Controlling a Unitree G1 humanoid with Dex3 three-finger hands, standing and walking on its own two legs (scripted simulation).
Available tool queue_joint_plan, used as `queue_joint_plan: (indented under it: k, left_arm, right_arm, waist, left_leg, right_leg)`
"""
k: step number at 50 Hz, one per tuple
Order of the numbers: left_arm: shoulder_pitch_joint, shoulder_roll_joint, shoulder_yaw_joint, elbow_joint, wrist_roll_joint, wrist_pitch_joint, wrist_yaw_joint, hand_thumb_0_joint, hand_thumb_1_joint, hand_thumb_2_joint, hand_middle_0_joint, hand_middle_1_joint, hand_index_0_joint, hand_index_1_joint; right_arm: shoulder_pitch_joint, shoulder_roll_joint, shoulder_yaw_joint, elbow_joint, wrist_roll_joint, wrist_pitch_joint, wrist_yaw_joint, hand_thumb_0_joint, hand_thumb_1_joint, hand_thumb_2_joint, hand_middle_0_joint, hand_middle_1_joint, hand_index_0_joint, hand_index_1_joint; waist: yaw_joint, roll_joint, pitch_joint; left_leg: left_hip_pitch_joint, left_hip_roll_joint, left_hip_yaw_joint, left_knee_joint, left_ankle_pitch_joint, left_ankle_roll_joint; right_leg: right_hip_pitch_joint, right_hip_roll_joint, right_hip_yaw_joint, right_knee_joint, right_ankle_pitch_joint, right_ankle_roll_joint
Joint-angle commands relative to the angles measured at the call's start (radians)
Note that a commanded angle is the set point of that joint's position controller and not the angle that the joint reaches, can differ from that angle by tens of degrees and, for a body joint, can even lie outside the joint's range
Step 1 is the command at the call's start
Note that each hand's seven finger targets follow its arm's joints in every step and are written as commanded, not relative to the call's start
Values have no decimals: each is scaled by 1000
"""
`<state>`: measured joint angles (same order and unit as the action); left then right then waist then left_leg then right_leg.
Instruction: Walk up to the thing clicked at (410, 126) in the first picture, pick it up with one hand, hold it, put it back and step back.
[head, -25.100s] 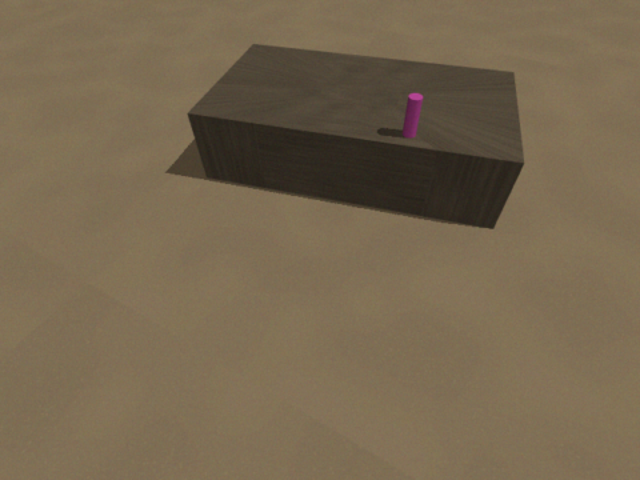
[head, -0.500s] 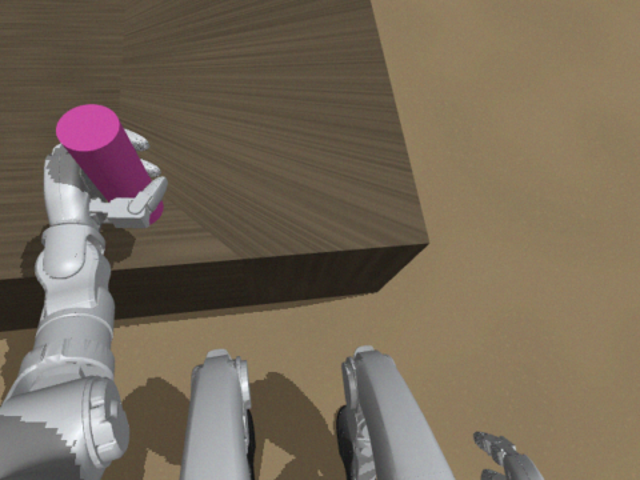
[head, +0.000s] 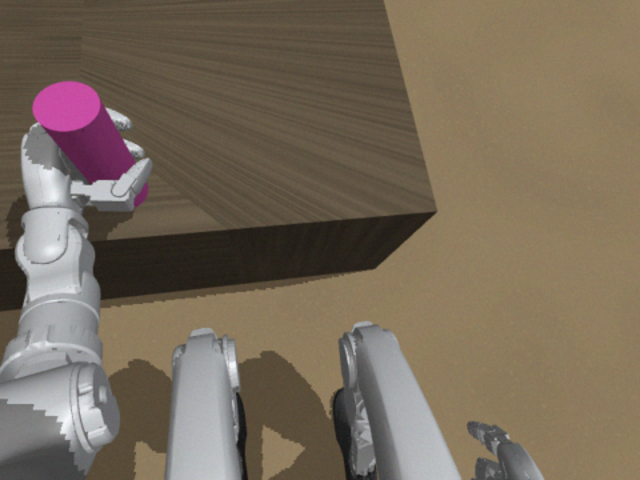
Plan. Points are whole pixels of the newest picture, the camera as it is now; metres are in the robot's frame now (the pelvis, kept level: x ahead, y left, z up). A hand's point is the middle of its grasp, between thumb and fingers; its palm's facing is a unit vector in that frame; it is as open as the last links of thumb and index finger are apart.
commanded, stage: lower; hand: left
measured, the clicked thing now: (101, 155) +0.48 +0.24 +0.00
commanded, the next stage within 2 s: loosen in 0.42 s
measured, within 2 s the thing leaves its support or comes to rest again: rests again in 0.36 s
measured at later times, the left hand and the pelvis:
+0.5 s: hand (127, 178) +0.48 +0.22 -0.04, palm faces +0.11 -0.99 -0.04, open 7.5 cm; pelvis -0.01 +0.00 -0.04, yaw -1 degrees
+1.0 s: hand (125, 173) +0.48 +0.22 -0.04, palm faces +0.13 -0.99 -0.01, open 10.3 cm; pelvis -0.01 -0.01 -0.04, yaw +0 degrees
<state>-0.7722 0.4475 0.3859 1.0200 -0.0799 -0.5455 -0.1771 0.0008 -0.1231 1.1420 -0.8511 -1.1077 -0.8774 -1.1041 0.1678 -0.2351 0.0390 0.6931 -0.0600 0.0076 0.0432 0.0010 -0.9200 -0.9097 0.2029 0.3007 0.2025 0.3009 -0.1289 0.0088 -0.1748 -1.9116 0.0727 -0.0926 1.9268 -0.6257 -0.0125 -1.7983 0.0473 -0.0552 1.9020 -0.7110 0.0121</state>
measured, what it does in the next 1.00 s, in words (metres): stands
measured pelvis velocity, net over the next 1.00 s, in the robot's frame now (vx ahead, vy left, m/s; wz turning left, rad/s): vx -0.01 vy -0.01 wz -0.01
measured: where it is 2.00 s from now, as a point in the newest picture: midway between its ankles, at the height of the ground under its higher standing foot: (295, 462)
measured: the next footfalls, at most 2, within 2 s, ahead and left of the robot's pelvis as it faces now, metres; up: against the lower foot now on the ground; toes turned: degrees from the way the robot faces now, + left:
none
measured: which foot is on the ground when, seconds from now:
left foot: down 0.00-1.00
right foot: down 0.00-1.00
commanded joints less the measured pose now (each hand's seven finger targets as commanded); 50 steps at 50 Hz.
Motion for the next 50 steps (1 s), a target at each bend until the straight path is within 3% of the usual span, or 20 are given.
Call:
queue_joint_plan:
  k: [1,7,14,19,23,26,27,29,31,33,35,36,39,43,47,50]
  left_arm:
    - [-368,201,22,-220,-22,-79,-4,0,415,1297,-1372,-1420,-1372,-1426]
    - [-384,238,58,-227,-34,-78,-8,0,428,1306,-1368,-1430,-1373,-1431]
    - [-442,264,53,-289,-25,-90,-12,0,444,1295,-1360,-1415,-1363,-1417]
    - [-451,270,50,-273,-23,-77,-17,0,439,1268,-1344,-1388,-1348,-1389]
    - [-413,224,39,-231,-27,-62,-15,0,412,1281,-1373,-1411,-1376,-1413]
    - [-405,253,44,-244,-15,-56,-16,0,455,1273,-1372,-1410,-1380,-1406]
    - [-392,245,40,-225,-13,-53,-14,0,405,1193,-1442,-1391,-1458,-1379]
    - [-419,274,63,-288,-24,-56,-7,0,276,1033,-1315,-1231,-1341,-1219]
    - [-427,251,62,-308,-45,-51,-12,0,234,873,-1220,-1111,-1246,-1081]
    - [-420,205,46,-293,-63,-43,-17,0,205,744,-1154,-1027,-1178,-997]
    - [-421,238,61,-299,-58,-44,-13,0,124,676,-1113,-968,-1135,-939]
    - [-390,216,50,-273,-53,-41,-16,0,44,672,-1033,-904,-1055,-890]
    - [-401,235,52,-313,-41,-47,-11,0,-111,518,-887,-739,-896,-725]
    - [-348,199,45,-237,-47,-32,-18,0,-181,376,-751,-578,-759,-562]
    - [-342,221,68,-225,-55,-26,-25,0,-222,307,-667,-487,-673,-473]
    - [-356,221,61,-236,-52,-28,-33,0,-256,250,-589,-406,-593,-393]
  right_arm:
    - [144,-199,-63,-50,-1,-8,-13,0,-913,-907,200,300,200,300]
    - [141,-199,-60,-62,1,-5,-11,0,-904,-904,200,300,200,300]
    - [142,-199,-60,-58,-7,-1,-13,0,-908,-904,200,300,200,300]
    - [142,-207,-62,-52,-8,-1,-17,0,-907,-903,200,300,200,300]
    - [135,-214,-65,-56,-4,3,-19,0,-909,-903,200,300,200,300]
    - [140,-219,-70,-62,-3,6,-22,0,-899,-900,200,300,200,300]
    - [130,-211,-66,-62,-2,6,-22,0,-914,-897,201,300,201,300]
    - [131,-213,-67,-76,3,7,-23,0,-914,-891,202,300,201,300]
    - [137,-221,-71,-79,8,8,-26,0,-916,-890,202,300,201,300]
    - [142,-226,-70,-66,10,3,-28,0,-916,-890,202,300,201,300]
    - [144,-219,-68,-62,12,4,-28,0,-915,-890,202,300,201,300]
    - [146,-219,-71,-60,10,5,-28,0,-922,-896,202,300,201,300]
    - [136,-211,-69,-61,8,6,-26,0,-922,-896,202,300,201,300]
    - [136,-212,-71,-64,12,10,-26,0,-915,-894,202,300,201,300]
    - [147,-212,-68,-64,10,11,-26,0,-911,-894,202,301,202,301]
    - [145,-213,-69,-69,9,13,-24,0,-909,-894,203,301,202,301]
  waist:
    - [2,181,-618]
    - [6,124,-645]
    - [9,181,-701]
    - [3,195,-680]
    - [-5,180,-611]
    - [2,186,-622]
    - [4,164,-611]
    - [17,168,-664]
    - [11,176,-693]
    - [-6,174,-663]
    - [4,177,-655]
    - [5,177,-647]
    - [14,199,-635]
    - [2,147,-602]
    - [11,104,-615]
    - [6,116,-622]
  left_leg:
    - [547,-18,5,-199,194,35]
    - [466,-21,25,-138,198,48]
    - [481,-17,33,-112,185,43]
    - [457,-17,32,-100,160,40]
    - [449,-15,18,-113,107,35]
    - [428,-20,20,-114,81,35]
    - [411,-20,21,-110,79,36]
    - [426,-23,26,-110,91,37]
    - [466,-22,19,-110,107,37]
    - [472,-18,9,-98,152,35]
    - [460,-19,10,-94,166,35]
    - [468,-17,11,-93,174,36]
    - [460,-18,18,-104,144,34]
    - [416,-19,21,-94,124,40]
    - [368,-20,34,-61,169,49]
    - [391,-18,32,-68,167,47]
  right_leg:
    - [191,10,-19,-215,237,-61]
    - [227,14,-10,-197,258,-49]
    - [217,17,-2,-172,244,-52]
    - [190,16,-12,-150,226,-54]
    - [118,15,-30,-139,176,-58]
    - [130,15,-31,-136,157,-59]
    - [139,16,-30,-137,158,-57]
    - [161,16,-25,-140,165,-57]
    - [152,15,-28,-136,177,-57]
    - [124,14,-34,-119,215,-57]
    - [124,13,-33,-113,220,-56]
    - [118,13,-32,-114,226,-57]
    - [117,13,-26,-120,202,-61]
    - [122,14,-27,-129,192,-56]
    - [183,14,-13,-133,240,-46]
    - [170,17,-19,-127,233,-48]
